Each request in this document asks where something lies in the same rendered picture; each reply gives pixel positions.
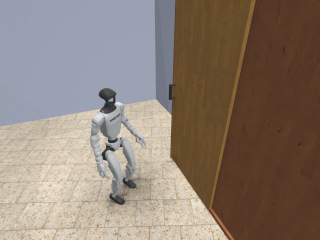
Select left robot hand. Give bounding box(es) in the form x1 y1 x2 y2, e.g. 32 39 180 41
135 133 147 147

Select robot left upper arm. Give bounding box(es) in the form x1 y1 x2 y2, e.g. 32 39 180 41
115 102 127 124

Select robot right forearm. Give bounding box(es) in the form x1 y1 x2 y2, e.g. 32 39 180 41
90 136 104 164

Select humanoid robot torso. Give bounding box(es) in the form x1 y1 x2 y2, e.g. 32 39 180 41
98 104 122 152

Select handle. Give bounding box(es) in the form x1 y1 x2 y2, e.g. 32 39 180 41
169 84 176 100

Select robot left forearm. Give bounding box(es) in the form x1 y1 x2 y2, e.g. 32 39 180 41
123 119 138 136

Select right robot hand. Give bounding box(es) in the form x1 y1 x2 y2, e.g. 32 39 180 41
97 162 110 179

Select wardrobe door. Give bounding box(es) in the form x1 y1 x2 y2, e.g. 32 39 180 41
171 0 256 210
211 0 320 240

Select robot right foot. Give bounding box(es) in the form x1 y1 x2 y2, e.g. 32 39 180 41
109 193 125 205

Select robot right upper arm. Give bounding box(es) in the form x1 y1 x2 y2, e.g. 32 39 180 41
90 113 104 143

